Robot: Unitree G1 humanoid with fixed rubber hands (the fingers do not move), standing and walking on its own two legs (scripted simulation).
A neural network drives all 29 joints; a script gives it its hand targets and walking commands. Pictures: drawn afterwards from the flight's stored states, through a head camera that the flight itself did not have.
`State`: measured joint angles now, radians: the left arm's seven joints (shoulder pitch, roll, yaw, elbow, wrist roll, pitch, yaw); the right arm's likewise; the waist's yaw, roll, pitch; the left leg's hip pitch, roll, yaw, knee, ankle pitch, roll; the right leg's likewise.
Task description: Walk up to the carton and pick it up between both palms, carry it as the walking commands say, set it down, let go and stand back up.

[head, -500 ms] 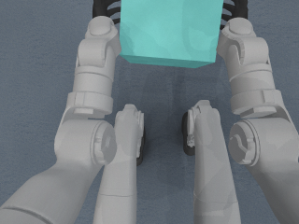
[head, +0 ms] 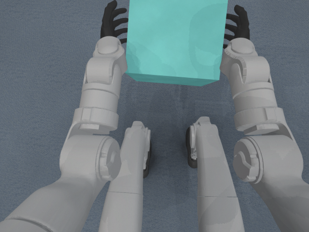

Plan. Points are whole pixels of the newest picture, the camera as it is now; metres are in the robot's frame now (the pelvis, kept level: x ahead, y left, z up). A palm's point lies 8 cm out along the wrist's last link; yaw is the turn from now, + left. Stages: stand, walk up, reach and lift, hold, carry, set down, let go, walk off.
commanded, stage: reach and lift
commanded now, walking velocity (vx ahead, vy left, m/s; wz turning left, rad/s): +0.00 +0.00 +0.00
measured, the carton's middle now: (173, 43) +0.52 -0.01 -0.10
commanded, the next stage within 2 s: none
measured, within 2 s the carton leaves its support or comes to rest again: neither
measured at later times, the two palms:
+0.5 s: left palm (96, 26) +0.48 +0.13 +0.06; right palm (258, 29) +0.47 -0.15 +0.05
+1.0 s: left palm (46, 2) +0.45 +0.15 +0.16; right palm out of the picture +0.45 -0.14 +0.16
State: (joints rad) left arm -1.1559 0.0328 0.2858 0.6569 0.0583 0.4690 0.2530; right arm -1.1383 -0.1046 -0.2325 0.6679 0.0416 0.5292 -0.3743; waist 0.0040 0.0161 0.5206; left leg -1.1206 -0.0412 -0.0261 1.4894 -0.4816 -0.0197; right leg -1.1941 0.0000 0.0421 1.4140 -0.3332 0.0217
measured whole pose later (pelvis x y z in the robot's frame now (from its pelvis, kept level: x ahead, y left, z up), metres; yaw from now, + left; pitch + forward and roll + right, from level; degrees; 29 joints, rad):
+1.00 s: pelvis +0.11 +0.01 +0.14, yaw -1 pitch +8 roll +0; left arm -0.58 -0.13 0.44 0.77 0.33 0.46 0.07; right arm -0.58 0.11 -0.41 0.73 -0.25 0.55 -0.07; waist 0.00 0.02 -0.17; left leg -0.60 -0.03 -0.04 0.84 -0.37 -0.01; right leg -0.67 0.00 0.04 0.79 -0.25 0.02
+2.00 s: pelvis +0.13 +0.00 +0.17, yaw -1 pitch -3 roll +0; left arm -0.44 -0.14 0.34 0.53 0.25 0.72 0.08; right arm -0.54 0.17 -0.32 0.61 -0.25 0.71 -0.20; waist 0.00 0.03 -0.12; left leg -0.22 0.00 -0.04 0.58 -0.31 0.00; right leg -0.29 0.01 0.04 0.53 -0.19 0.01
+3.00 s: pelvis +0.12 +0.00 +0.17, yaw -1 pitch -5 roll +0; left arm -0.39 -0.16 0.27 0.50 0.28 0.72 0.07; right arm -0.38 0.18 -0.28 0.46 -0.25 0.75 -0.22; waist 0.00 0.03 -0.12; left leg -0.18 0.00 -0.04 0.54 -0.28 0.00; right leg -0.25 0.02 0.04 0.49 -0.16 0.01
